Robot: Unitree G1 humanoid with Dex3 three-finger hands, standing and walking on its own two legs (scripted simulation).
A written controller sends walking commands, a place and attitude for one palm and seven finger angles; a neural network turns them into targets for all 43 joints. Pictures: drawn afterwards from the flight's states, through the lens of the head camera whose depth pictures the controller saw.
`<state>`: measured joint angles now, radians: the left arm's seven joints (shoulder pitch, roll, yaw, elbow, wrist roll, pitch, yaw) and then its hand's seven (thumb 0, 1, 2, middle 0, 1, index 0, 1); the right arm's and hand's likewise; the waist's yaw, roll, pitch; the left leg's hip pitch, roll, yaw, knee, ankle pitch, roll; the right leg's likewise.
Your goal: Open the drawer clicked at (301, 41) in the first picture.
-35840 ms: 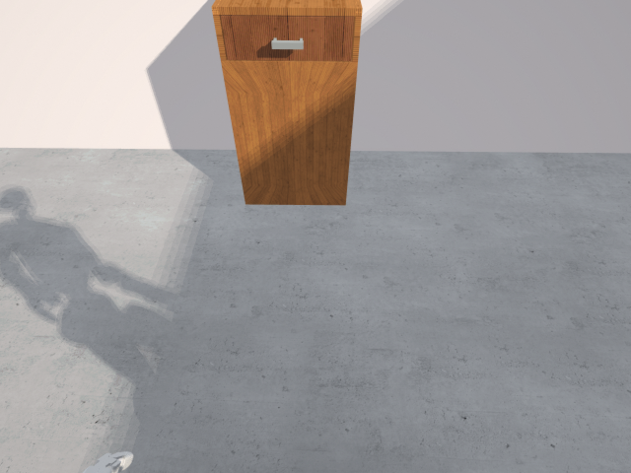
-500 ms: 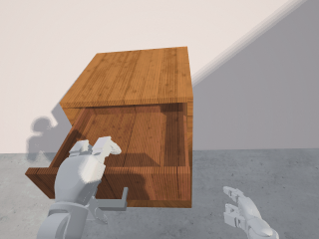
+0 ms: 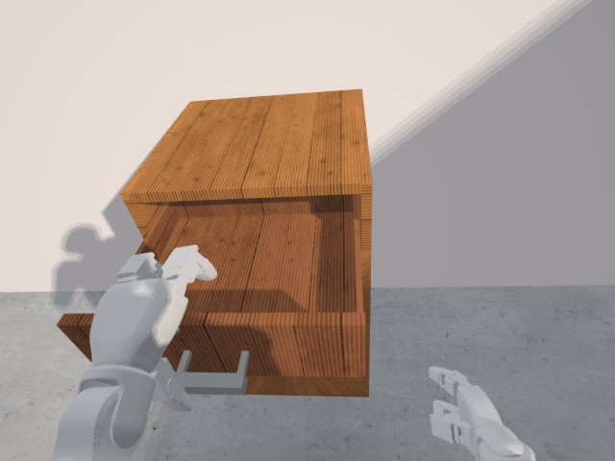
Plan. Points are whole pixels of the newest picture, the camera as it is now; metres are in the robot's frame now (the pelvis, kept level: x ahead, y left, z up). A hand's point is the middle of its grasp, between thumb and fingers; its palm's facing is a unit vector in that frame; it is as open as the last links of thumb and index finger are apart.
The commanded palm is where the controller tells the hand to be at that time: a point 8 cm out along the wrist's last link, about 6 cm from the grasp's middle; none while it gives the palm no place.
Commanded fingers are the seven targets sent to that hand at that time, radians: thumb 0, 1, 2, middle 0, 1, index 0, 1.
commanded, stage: draw the hand back to the body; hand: left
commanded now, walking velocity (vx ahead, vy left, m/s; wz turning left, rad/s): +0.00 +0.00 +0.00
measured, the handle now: (211, 370) +0.24 +0.19 -0.01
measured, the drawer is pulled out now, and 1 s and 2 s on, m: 0.28 0.28 0.28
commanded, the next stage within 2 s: step back with the hand held close in 1.38 s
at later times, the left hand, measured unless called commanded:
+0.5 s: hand (166, 341) +0.19 +0.19 +0.14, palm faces +0.22 -0.81 -0.54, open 13.7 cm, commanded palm +0.14 +0.23 +0.19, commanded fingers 0.00 -0.25 0.41 -0.28 -1.04 -0.28 -1.04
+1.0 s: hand (110, 324) +0.19 +0.24 +0.17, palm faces +0.40 -0.83 -0.38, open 10.2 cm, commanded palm +0.13 +0.29 +0.18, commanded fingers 0.00 0.62 0.78 -0.22 -0.48 -0.22 -0.48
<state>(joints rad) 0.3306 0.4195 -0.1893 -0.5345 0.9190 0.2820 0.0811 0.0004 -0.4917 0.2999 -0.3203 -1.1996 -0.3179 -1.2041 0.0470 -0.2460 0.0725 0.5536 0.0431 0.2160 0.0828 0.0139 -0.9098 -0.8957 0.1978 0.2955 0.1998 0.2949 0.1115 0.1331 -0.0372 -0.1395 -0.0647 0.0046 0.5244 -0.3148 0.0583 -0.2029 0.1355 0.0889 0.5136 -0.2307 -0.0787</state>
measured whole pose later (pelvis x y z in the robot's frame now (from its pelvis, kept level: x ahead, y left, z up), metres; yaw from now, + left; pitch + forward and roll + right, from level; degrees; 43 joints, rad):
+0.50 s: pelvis +0.01 +0.00 +0.00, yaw +3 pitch -4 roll -1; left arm 0.49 0.33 0.06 -0.57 0.17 0.05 0.06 0.00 -0.46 0.31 -0.31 -1.18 -0.31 -1.18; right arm 0.10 -0.22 0.07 0.52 0.03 0.04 -0.02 0.01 -0.91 -0.90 0.20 0.30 0.20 0.29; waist 0.06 0.08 0.01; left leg -0.13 -0.07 -0.05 0.51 -0.31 0.06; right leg -0.17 0.13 0.04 0.46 -0.22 -0.08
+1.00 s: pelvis +0.03 +0.00 +0.00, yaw +5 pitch -2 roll -1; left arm 0.56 0.35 0.25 -0.55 -0.08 -0.09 0.10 0.00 0.28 0.64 -0.25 -0.69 -0.25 -0.70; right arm 0.20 -0.21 0.04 0.61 0.02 -0.09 -0.07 0.02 -0.91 -0.90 0.20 0.30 0.20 0.30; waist 0.04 0.06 -0.01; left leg -0.13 -0.09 -0.08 0.49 -0.32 0.06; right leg -0.16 0.11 0.01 0.44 -0.25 -0.08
